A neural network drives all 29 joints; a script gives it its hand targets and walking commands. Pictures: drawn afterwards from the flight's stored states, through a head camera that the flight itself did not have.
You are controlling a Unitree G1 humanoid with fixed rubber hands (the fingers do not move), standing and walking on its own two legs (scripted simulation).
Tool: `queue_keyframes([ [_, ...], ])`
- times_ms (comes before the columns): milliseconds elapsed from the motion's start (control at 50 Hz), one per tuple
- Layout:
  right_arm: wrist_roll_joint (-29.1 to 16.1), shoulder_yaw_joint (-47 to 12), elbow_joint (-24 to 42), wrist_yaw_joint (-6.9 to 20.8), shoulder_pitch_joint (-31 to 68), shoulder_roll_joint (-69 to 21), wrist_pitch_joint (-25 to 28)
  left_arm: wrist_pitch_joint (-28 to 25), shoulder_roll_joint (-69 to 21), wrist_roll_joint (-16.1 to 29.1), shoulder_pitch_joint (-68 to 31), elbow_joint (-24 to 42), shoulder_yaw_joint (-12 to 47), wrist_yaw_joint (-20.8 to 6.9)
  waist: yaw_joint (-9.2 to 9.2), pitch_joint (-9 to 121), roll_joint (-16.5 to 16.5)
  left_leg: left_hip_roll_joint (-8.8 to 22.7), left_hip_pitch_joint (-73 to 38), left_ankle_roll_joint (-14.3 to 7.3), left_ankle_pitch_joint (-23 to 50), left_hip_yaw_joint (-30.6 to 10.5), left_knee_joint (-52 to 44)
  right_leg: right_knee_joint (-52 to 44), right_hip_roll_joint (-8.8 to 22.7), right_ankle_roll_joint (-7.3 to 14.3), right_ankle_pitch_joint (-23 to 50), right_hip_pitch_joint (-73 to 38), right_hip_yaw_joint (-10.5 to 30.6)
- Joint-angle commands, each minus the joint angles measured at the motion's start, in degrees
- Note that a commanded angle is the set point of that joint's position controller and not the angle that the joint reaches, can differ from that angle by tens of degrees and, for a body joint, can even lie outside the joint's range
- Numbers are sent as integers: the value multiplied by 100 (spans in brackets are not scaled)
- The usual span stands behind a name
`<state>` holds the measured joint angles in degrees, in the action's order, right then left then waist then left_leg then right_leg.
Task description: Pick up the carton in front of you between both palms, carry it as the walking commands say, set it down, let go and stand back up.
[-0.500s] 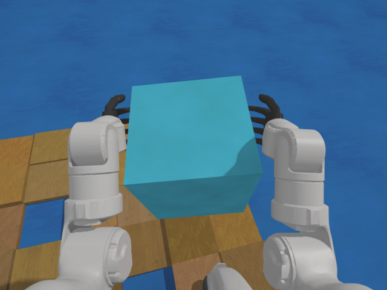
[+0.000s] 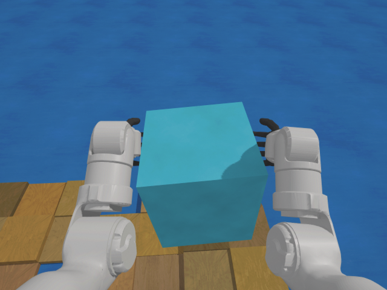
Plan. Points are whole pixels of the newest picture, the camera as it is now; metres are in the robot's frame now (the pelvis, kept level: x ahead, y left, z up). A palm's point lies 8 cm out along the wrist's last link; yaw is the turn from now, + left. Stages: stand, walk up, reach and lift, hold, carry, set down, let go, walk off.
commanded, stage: carry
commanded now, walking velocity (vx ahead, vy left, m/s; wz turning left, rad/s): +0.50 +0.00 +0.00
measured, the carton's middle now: (200, 177) +0.36 +0.01 +0.05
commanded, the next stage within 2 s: none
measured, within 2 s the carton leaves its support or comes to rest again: neither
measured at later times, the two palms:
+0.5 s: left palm (153, 81) +0.67 +0.17 +0.10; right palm (251, 88) +0.65 -0.12 +0.10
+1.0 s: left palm (146, 20) +0.97 +0.24 +0.17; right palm (225, 23) +0.96 -0.05 +0.18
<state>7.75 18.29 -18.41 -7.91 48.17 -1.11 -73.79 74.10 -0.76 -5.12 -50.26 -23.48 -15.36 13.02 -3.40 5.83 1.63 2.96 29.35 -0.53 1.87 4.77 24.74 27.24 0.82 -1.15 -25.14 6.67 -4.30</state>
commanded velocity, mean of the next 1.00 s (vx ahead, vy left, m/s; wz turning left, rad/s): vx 0.50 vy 0.00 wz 0.00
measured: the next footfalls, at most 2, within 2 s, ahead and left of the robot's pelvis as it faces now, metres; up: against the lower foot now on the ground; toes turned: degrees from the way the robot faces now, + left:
left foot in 0.02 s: +0.17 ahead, +0.10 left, -0.03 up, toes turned +6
right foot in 0.48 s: +0.46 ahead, -0.06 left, +0.00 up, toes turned -7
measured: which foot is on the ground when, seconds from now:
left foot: up 0.00-0.00, down 0.02-0.50, up 0.52-0.90, down 0.92-1.00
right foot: down 0.00-0.04, up 0.06-0.46, down 0.48-0.94, up 0.96-1.00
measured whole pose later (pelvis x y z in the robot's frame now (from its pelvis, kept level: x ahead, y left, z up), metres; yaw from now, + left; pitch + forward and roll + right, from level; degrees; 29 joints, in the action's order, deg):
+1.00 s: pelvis +0.59 +0.09 -0.02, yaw -1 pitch +3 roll -1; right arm 8.2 17.9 -20.0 -8.9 55.2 -1.4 -76.0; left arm 76.9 3.7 -5.4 -57.4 -24.9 -15.3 10.8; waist 0.4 5.8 -0.7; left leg 0.4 27.8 -5.0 -20.2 6.4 35.9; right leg 63.6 1.7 -0.4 -31.6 19.7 -0.5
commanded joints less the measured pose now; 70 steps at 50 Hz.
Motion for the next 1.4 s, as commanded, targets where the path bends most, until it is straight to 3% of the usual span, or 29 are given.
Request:
queue_keyframes([
  [0, -2451, -2666, -24, 1428, 3857, -6726, 302, -437, -6821, 2671, -4235, 584, 2595, -2174, 391, 2456, -430, -2, -2877, -73, 262, 272, -199, 1722, 502, 253, 3032, 153, -58],
  [20, -2412, -2534, -57, 1453, 3681, -6559, 367, -482, -6755, 2653, -4017, 507, 2589, -2174, 472, 2886, 368, 1254, -4029, -138, 1258, -1175, 432, 2789, 383, 56, 919, 1269, -70],
  [40, -2279, -2533, -91, 1431, 3778, -6433, 412, -484, -7026, 2617, -4030, 298, 2557, -2157, 395, 3274, 1418, 2158, -5494, -859, 1842, -2669, 588, 3898, -104, -51, -736, 2864, 211],
  [60, -2266, -2619, -53, 1428, 3600, -6467, 504, -521, -7091, 2622, -4008, 477, 2606, -2151, 612, 3341, 1642, 2136, -5507, -1312, 159, -3355, 3, 4562, -190, -4, -763, 3766, 345],
  [80, -2355, -2738, 237, 1452, 3643, -6562, 580, -564, -7192, 2755, -4248, 721, 2852, -2135, 671, 2975, 1343, 1873, -5153, -1217, -289, -3119, -152, 4728, 28, 81, -554, 4073, 409],
  [100, -2491, -2900, 643, 1471, 3844, -6631, 638, -620, -7264, 2878, -4315, 975, 2992, -2113, 646, 2867, 864, 1711, -4858, -1109, -80, -2790, -131, 4769, 147, 98, -307, 4086, 381],
  [140, -2802, -3280, 1300, 1491, 4216, -6836, 714, -711, -7319, 2935, -4247, 1396, 3130, -2017, 639, 2793, 534, 1553, -4311, -1003, 546, -2137, -144, 4495, 349, 45, 58, 3834, 374],
  [320, -3155, -4259, 2049, 1569, 3490, -6937, 781, -888, -7085, 2676, -3367, 2312, 3931, -1644, 705, 2637, 651, 1084, -4659, -947, 2456, -876, -72, 2674, 189, 119, 1060, 4068, -147],
  [400, -3203, -4469, 2192, 1588, 3492, -6622, 728, -833, -6714, 2619, -3352, 2430, 4087, -1640, 783, 2295, 738, 806, -4478, -755, 3751, -331, 271, 1166, -290, 338, 1705, 3187, -679],
  [440, -3229, -4511, 2307, 1543, 3651, -6412, 671, -734, -6484, 2677, -3571, 2564, 4100, -1652, 543, 2523, 956, 728, -3810, -580, 4506, -31, 1136, 268, -556, 546, 2058, 1565, -915],
  [460, -3268, -4547, 2379, 1513, 3761, -6309, 619, -684, -6355, 2695, -3671, 2619, 4082, -1665, 292, 2732, 785, 588, -3025, -389, 3941, 184, 1793, -231, -456, 679, 2737, 179, -863],
  [480, -3278, -4556, 2414, 1486, 3934, -6168, 553, -612, -6194, 2718, -3538, 2578, 4009, -1691, -31, 3045, 326, 420, -1736, -244, 1842, 25, 2660, -130, 478, 911, 3173, -1387, 321],
  [500, -3312, -4483, 2390, 1465, 3997, -6233, 435, -595, -5888, 2592, -3567, 2476, 3896, -1678, -147, 3830, -1578, -497, 486, 124, -2171, -225, 4645, 262, 2065, 2122, 4340, -3512, 2960],
  [520, -3271, -4392, 2372, 1421, 4088, -6023, 352, -500, -5838, 2674, -3322, 2385, 3785, -1677, -228, 3908, -1588, -546, 1203, 23, -3275, -716, 5625, 37, 2031, 2231, 4035, -3670, 3313],
  [580, -3156, -4079, 2479, 1243, 4361, -5760, 129, -221, -5819, 2987, -4154, 2890, 3766, -1709, -150, 2901, -467, -58, 1823, -166, -2698, -830, 4794, -42, 1623, 1494, 3631, -2739, 2257],
  [680, -2612, -3479, 1807, 1028, 4264, -5503, -236, 205, -5901, 3198, -4776, 2537, 3489, -1884, -117, 2613, -751, -53, 1446, -15, -2404, -450, 3256, -236, 1370, 1455, 2908, -1659, 1525],
  [820, -2393, -2833, 617, 1110, 4669, -5687, -385, 310, -6149, 3003, -5111, 1143, 2802, -2104, -91, 1866, -940, -109, 62, -85, -437, 12, 897, -195, 1065, 991, 2560, -432, 636],
  [880, -2443, -2504, 92, 1231, 4688, -5787, -354, 268, -6225, 2849, -5035, 578, 2486, -2098, 375, 1991, -617, -369, -1463, -153, -383, 525, 212, 991, 857, 582, 3195, -118, 116],
  [900, -2457, -2374, -62, 1278, 4610, -5811, -330, 229, -6221, 2763, -4964, 434, 2373, -2088, 559, 2297, -188, -144, -2571, -100, -631, 284, 331, 2142, 672, 393, 2530, 545, -29],
  [920, -2475, -2224, -245, 1328, 4538, -5799, -316, 205, -6184, 2682, -4812, 266, 2256, -2079, 522, 2405, 694, 958, -3408, -90, -305, -1165, 561, 3310, 325, 205, -22, 1713, -41],
  [940, -2364, -2093, -368, 1325, 4630, -5681, -265, 227, -6296, 2613, -4964, 145, 2084, -2065, 574, 2660, 1867, 1725, -4500, -821, -152, -3018, 326, 4370, -229, 50, -782, 3096, 309],
  [960, -2396, -2095, -339, 1345, 4566, -5773, -230, 209, -6357, 2637, -5054, 217, 2053, -2038, 673, 2596, 1645, 1762, -4519, -1090, -1400, -3601, -279, 4861, -169, 94, -820, 3800, 454],
  [1000, -2688, -2292, 269, 1414, 5075, -6115, -159, 149, -6518, 2763, -5326, 611, 2166, -1964, 620, 2285, 549, 1449, -3966, -1054, -1362, -2998, -162, 5040, 108, 177, -230, 4063, 529],
  [1040, -3001, -2527, 940, 1445, 5552, -6389, -136, 125, -6622, 2817, -5288, 1011, 2186, -1863, 550, 2382, 353, 1273, -3624, -992, -722, -2308, -123, 4672, 265, 181, 158, 3865, 531],
  [1100, -3114, -2688, 1302, 1423, 5464, -6571, -142, 139, -6785, 2785, -5054, 1288, 2331, -1713, 545, 2636, 624, 1160, -3772, -1048, -370, -1799, -207, 4338, 244, 120, 348, 3918, 351],
  [1220, -2989, -3121, 1269, 1499, 4683, -6856, 71, -98, -7061, 2680, -4593, 1530, 2816, -1719, 668, 2474, 514, 893, -4207, -1100, 921, -1192, -204, 2377, 206, 143, 1400, 4072, 164],
  [1300, -3027, -3530, 1424, 1471, 4449, -6829, 224, -218, -6975, 2689, -4372, 1689, 3147, -1756, 750, 2166, 562, 557, -4226, -790, 2461, -447, 61, 914, -169, 343, 2396, 3130, -402],
  [1360, -2870, -3632, 1188, 1434, 3897, -6693, 294, -243, -6843, 2596, -3818, 1338, 3180, -1850, 611, 2396, 775, 350, -4486, -525, 3831, -206, 1080, -200, -520, 621, 3223, 2034, -618],
  [1380, -2851, -3650, 1089, 1443, 3764, -6689, 323, -263, -6810, 2550, -3647, 1201, 3142, -1901, 323, 2579, 729, 331, -3936, -389, 3788, -40, 1834, -538, -466, 688, 3528, 879, -654],
])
